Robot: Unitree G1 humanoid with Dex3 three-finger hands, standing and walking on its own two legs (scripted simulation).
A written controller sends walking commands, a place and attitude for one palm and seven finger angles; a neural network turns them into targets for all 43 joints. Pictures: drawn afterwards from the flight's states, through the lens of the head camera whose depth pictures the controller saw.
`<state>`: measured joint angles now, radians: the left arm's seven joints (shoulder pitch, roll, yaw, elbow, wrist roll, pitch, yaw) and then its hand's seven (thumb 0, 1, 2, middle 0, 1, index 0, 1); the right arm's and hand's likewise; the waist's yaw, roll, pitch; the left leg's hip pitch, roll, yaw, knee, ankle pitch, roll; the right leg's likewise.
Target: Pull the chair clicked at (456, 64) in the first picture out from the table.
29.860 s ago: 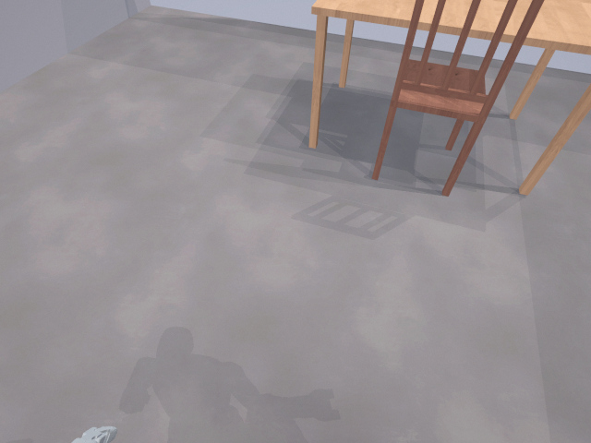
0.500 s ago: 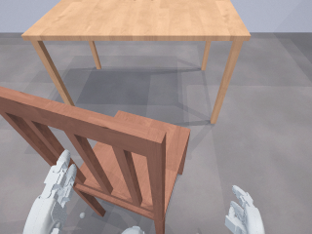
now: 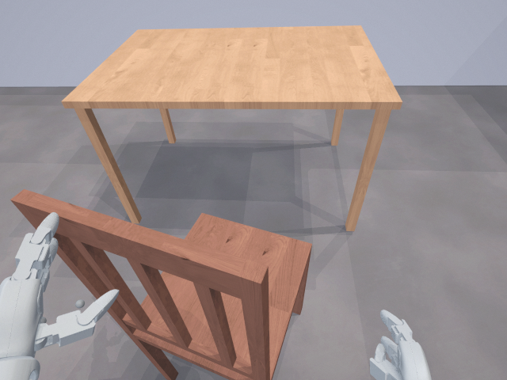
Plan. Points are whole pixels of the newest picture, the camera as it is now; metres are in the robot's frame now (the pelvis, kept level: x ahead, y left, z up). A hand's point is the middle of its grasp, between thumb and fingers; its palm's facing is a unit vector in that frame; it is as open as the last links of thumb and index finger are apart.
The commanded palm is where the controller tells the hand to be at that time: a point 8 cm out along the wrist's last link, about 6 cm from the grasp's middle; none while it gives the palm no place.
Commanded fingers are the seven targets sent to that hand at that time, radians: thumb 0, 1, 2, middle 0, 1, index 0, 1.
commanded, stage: draw the hand back to the body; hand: left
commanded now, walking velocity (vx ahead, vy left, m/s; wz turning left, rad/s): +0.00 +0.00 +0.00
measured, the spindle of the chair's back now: (166, 307) +0.25 +0.20 -0.06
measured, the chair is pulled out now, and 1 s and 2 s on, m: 0.62 0.62 0.62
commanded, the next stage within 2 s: step back with the hand held close in 0.56 s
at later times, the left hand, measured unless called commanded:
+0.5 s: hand (59, 257) +0.21 +0.26 +0.17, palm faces +0.44 -0.79 -0.42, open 7.5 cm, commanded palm +0.15 +0.30 +0.18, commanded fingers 0.00 0.90 0.90 -0.20 -0.30 -0.20 -0.30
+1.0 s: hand (53, 270) +0.19 +0.26 +0.17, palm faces +0.35 -0.78 -0.52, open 7.4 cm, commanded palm +0.13 +0.31 +0.18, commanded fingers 0.00 0.90 0.90 -0.20 -0.30 -0.20 -0.30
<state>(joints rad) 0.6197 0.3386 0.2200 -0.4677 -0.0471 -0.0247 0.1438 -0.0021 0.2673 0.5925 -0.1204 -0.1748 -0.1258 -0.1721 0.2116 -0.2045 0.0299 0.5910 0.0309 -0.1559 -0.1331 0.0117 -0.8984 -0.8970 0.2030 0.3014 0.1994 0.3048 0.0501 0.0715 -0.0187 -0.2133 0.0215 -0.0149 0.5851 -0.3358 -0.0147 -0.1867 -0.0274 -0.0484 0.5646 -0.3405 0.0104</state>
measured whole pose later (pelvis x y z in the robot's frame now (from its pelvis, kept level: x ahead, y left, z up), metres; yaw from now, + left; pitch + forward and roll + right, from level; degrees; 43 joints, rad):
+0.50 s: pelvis +0.01 +0.00 +0.01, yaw -1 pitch -3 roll +0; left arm 0.48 0.35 0.34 -0.44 -0.06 -0.04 0.13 0.01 0.88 0.89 -0.18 -0.29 -0.21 -0.30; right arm 0.19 -0.21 0.01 0.64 0.02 -0.12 -0.09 0.01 -0.90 -0.90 0.20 0.30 0.20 0.30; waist 0.06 0.06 0.02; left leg -0.10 0.02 0.01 0.44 -0.28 -0.01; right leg -0.08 -0.03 -0.03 0.42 -0.28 0.01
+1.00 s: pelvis -0.02 +0.01 +0.01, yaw -2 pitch +0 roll +0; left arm 0.56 0.40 0.39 -0.47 -0.05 -0.12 0.14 0.01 0.89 0.90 -0.17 -0.29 -0.22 -0.30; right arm 0.16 -0.23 -0.01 0.58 0.02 -0.02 -0.09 0.01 -0.90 -0.90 0.20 0.30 0.20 0.30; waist 0.00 0.05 0.04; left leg -0.22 0.01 0.03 0.46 -0.23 0.00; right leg -0.23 -0.04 0.00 0.46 -0.24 0.03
